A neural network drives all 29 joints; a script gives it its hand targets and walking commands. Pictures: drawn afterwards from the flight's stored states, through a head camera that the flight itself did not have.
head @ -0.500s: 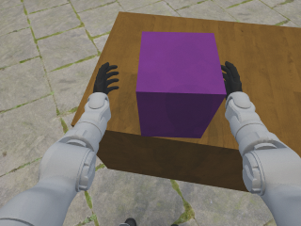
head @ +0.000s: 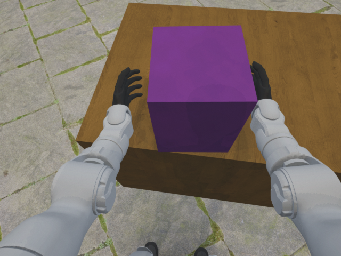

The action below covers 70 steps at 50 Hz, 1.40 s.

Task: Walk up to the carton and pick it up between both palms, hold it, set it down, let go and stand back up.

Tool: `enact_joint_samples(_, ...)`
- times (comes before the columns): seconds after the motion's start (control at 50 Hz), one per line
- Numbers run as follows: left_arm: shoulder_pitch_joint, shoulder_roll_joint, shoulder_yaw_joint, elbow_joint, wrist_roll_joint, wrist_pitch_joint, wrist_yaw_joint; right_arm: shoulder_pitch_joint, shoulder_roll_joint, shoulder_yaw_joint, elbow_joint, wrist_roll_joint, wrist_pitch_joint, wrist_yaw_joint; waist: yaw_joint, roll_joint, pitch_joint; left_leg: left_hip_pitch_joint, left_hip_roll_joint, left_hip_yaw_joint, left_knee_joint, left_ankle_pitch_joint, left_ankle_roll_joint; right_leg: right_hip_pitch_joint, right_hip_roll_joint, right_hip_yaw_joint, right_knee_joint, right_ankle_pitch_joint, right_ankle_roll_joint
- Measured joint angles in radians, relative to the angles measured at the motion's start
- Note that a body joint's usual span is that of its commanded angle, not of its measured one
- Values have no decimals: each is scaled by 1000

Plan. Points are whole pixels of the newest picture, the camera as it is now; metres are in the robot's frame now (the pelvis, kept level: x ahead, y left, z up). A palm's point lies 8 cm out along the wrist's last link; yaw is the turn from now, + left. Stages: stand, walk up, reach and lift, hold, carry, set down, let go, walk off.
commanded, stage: reach and lift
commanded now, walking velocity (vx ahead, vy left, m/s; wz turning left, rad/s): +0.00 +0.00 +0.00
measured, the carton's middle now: (194, 96) +0.50 -0.01 +0.01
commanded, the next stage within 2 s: none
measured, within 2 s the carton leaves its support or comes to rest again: neither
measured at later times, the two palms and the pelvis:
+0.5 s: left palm (130, 105) +0.44 +0.14 +0.04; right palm (256, 106) +0.45 -0.15 +0.05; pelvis +0.03 +0.00 +0.03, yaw +0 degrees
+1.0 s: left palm (130, 105) +0.44 +0.14 +0.04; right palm (256, 107) +0.45 -0.15 +0.05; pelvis +0.03 +0.00 +0.03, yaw -1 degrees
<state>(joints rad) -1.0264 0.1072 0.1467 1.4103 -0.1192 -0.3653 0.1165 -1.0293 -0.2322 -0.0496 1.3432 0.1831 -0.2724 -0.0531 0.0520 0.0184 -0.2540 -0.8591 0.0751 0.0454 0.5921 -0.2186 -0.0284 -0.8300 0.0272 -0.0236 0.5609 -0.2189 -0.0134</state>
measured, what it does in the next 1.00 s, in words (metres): stands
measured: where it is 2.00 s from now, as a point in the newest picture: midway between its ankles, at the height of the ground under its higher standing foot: outside the picture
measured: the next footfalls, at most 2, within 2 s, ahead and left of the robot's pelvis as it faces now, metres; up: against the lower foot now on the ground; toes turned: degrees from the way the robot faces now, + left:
none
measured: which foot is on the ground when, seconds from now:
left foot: down 0.00-1.00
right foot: down 0.00-1.00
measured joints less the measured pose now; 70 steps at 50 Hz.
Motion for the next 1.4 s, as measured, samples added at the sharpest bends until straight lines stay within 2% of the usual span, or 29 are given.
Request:
enact_joint_samples(0.08,4,-51,106,-44,109,-3,-9,4,42,-109,-38,-127,-1,-7,-10,2,36,37,-8,6,-28,12,4,30,-7,5,-14,5,3)
enact_joint_samples(0.12,23,-75,189,-79,172,0,15,15,74,-220,-54,-234,-9,-19,-18,9,61,72,-12,5,-56,23,4,64,-10,3,-38,13,3)
enact_joint_samples(0.18,58,-100,298,-132,296,-5,9,55,127,-390,-124,-432,-31,-6,-23,17,101,138,-13,6,-101,37,3,132,-10,4,-86,29,3)
enact_joint_samples(0.22,83,-116,345,-160,358,-4,9,90,166,-477,-172,-532,-42,5,-23,19,116,179,-12,10,-126,42,3,172,-7,6,-114,36,2)
enact_joint_samples(0.28,119,-140,399,-195,423,11,9,141,218,-561,-228,-624,-50,12,-21,18,125,231,-11,17,-156,43,3,221,-5,13,-142,39,0)
enact_joint_samples(0.38,167,-169,448,-253,499,25,-13,191,267,-622,-285,-705,-60,8,-20,7,154,315,-15,21,-202,46,3,296,-8,15,-170,33,2)
enact_joint_samples(0.48,195,-195,469,-308,528,42,-27,213,281,-644,-297,-727,-76,7,-20,-13,176,366,-18,23,-233,51,1,340,-10,15,-187,30,1)
enact_joint_samples(0.66,231,-221,450,-394,557,84,-30,235,287,-649,-305,-711,-85,16,-16,-30,176,382,-12,24,-247,52,-4,363,-4,15,-217,39,-5)
enact_joint_samples(0.78,219,-230,475,-386,557,71,-38,239,283,-637,-318,-701,-91,17,-15,-35,191,390,-17,26,-253,55,4,366,-9,15,-211,37,0)
enact_joint_samples(1.4,216,-220,466,-368,546,60,-32,232,275,-625,-290,-679,-112,10,-13,-28,184,382,-16,31,-258,60,4,357,-8,18,-218,44,-2)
